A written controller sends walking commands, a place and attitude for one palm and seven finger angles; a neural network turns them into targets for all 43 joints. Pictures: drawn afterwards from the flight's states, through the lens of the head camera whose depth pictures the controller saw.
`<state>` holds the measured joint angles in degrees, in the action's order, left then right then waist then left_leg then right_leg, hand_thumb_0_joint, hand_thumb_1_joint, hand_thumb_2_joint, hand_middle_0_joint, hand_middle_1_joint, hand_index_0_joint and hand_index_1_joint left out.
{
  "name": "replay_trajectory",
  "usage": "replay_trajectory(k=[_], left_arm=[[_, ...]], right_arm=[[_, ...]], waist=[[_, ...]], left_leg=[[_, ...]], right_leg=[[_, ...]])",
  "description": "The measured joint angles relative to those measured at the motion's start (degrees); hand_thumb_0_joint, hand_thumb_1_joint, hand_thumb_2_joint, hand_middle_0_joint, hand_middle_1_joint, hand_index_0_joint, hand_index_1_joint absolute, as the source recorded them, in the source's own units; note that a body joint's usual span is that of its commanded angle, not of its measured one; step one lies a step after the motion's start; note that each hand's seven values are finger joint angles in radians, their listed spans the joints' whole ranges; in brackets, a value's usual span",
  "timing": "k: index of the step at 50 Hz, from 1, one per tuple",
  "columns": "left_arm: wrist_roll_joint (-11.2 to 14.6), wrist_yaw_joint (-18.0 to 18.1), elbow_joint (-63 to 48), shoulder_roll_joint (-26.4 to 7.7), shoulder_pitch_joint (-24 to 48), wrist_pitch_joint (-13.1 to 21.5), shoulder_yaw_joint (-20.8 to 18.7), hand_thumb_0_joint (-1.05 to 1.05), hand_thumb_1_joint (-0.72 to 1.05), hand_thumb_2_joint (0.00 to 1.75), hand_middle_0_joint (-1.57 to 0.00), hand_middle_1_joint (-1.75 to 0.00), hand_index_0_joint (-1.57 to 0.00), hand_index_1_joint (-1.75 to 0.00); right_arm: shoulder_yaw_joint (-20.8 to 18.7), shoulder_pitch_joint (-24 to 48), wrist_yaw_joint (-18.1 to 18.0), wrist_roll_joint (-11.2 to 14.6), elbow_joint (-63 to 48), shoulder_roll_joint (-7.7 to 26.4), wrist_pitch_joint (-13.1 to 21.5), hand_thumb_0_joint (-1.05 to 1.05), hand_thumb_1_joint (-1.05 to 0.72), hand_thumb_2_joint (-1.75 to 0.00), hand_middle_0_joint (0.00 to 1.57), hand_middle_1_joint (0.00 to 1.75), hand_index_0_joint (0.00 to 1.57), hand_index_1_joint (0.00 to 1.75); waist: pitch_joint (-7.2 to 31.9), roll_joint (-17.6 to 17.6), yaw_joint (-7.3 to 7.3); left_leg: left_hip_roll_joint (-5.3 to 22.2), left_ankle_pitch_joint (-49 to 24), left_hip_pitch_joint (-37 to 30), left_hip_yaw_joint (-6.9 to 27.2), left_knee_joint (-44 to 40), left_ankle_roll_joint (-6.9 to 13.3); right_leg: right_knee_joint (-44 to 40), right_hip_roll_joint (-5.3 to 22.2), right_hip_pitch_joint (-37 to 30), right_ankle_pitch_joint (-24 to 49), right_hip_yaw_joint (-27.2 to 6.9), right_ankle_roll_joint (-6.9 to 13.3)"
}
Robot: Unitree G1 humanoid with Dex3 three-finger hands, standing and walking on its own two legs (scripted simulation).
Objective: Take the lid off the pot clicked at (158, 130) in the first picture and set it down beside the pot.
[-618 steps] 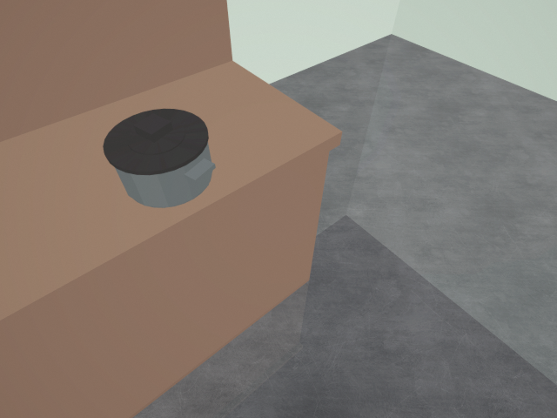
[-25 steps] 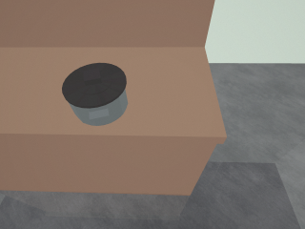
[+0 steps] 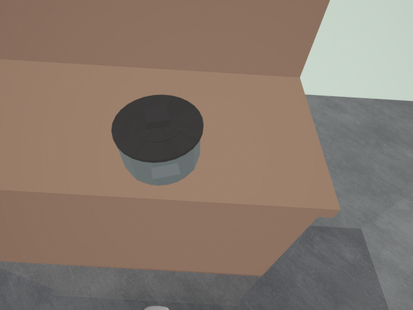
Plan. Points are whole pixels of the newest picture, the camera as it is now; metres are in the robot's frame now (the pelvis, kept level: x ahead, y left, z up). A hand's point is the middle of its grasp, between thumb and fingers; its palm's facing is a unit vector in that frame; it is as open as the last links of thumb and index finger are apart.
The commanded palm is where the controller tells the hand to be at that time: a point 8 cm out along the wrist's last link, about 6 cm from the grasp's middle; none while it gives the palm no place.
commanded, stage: come to a stop and stand still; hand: left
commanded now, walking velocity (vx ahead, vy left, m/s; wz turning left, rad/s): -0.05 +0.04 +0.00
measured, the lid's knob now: (157, 116) +0.44 +0.14 +0.12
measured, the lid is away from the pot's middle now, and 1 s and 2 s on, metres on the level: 0.00 0.00 0.00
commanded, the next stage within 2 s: look again from close up in 1.28 s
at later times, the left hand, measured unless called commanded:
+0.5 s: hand out of the picture +0.04 +0.20 -0.15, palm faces -0.02 -0.97 -0.23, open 7.4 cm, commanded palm none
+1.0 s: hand out of the picture +0.02 +0.21 -0.16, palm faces -0.02 -0.98 -0.19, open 7.4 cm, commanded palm none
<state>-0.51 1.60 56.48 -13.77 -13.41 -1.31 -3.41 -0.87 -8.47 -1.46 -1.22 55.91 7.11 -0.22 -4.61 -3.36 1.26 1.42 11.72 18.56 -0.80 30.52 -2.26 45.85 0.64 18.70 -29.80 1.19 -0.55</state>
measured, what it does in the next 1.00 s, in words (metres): steps on the spot: right foot, then left foot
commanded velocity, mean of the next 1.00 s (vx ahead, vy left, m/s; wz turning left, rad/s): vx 0.00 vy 0.00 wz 0.00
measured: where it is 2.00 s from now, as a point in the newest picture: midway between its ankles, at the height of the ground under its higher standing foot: outside the picture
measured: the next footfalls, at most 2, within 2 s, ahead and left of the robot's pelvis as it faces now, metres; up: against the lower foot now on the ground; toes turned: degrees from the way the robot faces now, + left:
right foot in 0.04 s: +0.03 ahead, -0.08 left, +0.00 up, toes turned -1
left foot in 0.36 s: +0.01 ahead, +0.12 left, +0.00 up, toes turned -1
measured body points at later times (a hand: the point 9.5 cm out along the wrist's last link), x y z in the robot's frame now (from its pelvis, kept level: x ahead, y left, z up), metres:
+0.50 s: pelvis -0.03 +0.02 +0.01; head -0.03 +0.01 +0.46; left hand +0.04 +0.25 -0.13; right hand +0.00 -0.22 -0.14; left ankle -0.03 +0.11 -0.73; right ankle -0.01 -0.08 -0.73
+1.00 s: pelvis +0.00 +0.04 +0.01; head +0.02 +0.04 +0.46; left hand +0.02 +0.26 -0.15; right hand +0.02 -0.19 -0.14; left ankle -0.03 +0.11 -0.73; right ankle -0.01 -0.08 -0.73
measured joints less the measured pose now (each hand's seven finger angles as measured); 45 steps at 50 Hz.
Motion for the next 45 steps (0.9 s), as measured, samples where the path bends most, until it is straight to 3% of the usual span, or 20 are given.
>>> replay_trajectory(k=[2,3,5,8,11,13,18,23,45], left_arm=[[-0.04,-0.40,-0.77,0.83,0.08,0.32,0.32,0.00,0.91,0.90,-0.20,-0.30,-0.19,-0.30],[-0.19,-0.43,-0.88,1.44,0.14,0.58,0.47,0.00,0.91,0.90,-0.20,-0.30,-0.19,-0.30],[-0.54,-0.42,-0.78,2.73,0.00,0.90,1.03,0.00,0.91,0.90,-0.20,-0.30,-0.19,-0.30],[-0.68,-0.30,-0.35,3.96,-0.52,1.42,1.69,0.00,0.91,0.90,-0.20,-0.30,-0.20,-0.30],[-1.00,1.32,-1.09,5.04,-2.18,1.82,2.22,0.00,0.91,0.90,-0.20,-0.30,-0.20,-0.30],[-1.15,1.55,-1.67,4.97,-3.32,1.94,2.46,0.00,0.92,0.90,-0.20,-0.30,-0.20,-0.30],[-0.68,1.38,-2.36,4.21,-3.13,1.21,3.16,0.01,0.92,0.90,-0.20,-0.30,-0.20,-0.30],[-0.28,0.79,-2.01,3.30,-1.55,0.71,3.19,0.01,0.91,0.90,-0.20,-0.30,-0.20,-0.30],[0.02,0.63,3.37,4.26,-3.86,1.25,4.06,0.00,0.91,0.90,-0.20,-0.30,-0.20,-0.30]], right_arm=[[-0.34,0.22,-0.09,0.26,-0.15,0.33,-0.36,0.00,-0.92,-0.89,0.20,0.30,0.20,0.30],[-0.60,0.31,-0.07,0.49,-0.10,0.75,-0.51,0.00,-0.92,-0.89,0.21,0.30,0.20,0.30],[-1.19,0.10,0.00,0.95,0.44,1.60,-1.21,0.00,-0.92,-0.89,0.21,0.30,0.20,0.30],[-1.71,-0.85,0.08,1.19,2.02,2.20,-1.98,0.00,-0.92,-0.89,0.20,0.30,0.20,0.30],[-1.88,-2.11,0.66,1.25,1.39,3.04,-2.35,0.01,-0.91,-0.89,0.20,0.30,0.20,0.30],[-1.99,-3.28,0.82,1.41,-0.15,3.49,-2.23,0.01,-0.91,-0.89,0.20,0.30,0.20,0.30],[-1.53,-6.03,0.87,0.99,-2.25,4.66,-1.05,0.01,-0.91,-0.89,0.20,0.30,0.20,0.30],[0.21,-7.69,1.12,0.28,-0.59,3.66,-0.85,0.01,-0.91,-0.89,0.20,0.30,0.20,0.30],[1.81,-8.03,0.09,1.02,4.63,2.21,1.20,0.01,-0.91,-0.89,0.20,0.30,0.20,0.30]], waist=[[-0.10,1.00,-0.25],[-0.31,1.95,-0.41],[-0.34,3.83,-1.09],[0.58,3.92,-1.27],[1.65,3.74,-1.16],[2.53,3.73,-1.69],[4.51,5.34,-3.08],[4.80,3.92,-2.18],[3.19,3.36,-1.48]], left_leg=[[0.11,-0.02,0.29,-0.51,0.40,-0.32],[0.48,0.38,0.59,-0.53,1.39,-0.57],[0.75,4.59,0.94,0.45,3.66,0.14],[-0.58,12.05,1.55,1.50,9.56,0.83],[-1.29,12.36,1.82,0.84,16.54,1.27],[-1.65,12.46,0.62,0.31,16.48,1.57],[-1.36,7.01,-5.67,-0.12,1.46,2.70],[-2.40,5.25,-5.94,-0.92,0.14,3.94],[-4.23,4.70,-8.88,-1.85,-4.55,5.68]], right_leg=[[-7.12,-0.60,-1.90,6.12,0.36,0.11],[-9.16,-1.08,-2.51,10.49,0.42,1.33],[-9.49,-1.97,-3.13,11.09,0.90,3.62],[-11.75,-2.09,-4.26,11.07,0.64,4.86],[-14.60,-2.73,-4.99,13.24,-0.66,4.71],[-15.64,-3.06,-5.34,14.12,-1.09,4.70],[-13.76,-4.09,-3.72,13.52,0.51,3.91],[-15.56,-3.08,-4.27,14.99,-0.28,3.04],[-18.68,-1.42,-6.42,14.91,-1.53,1.21]])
